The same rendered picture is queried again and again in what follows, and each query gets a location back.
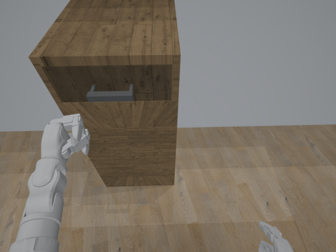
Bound right robot hand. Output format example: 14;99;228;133
258;221;294;252

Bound drawer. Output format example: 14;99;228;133
44;65;172;102

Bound robot left forearm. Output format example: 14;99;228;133
9;157;67;252

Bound cabinet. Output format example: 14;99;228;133
28;0;181;187

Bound left robot hand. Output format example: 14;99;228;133
41;113;90;164

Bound handle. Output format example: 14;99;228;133
86;84;134;102

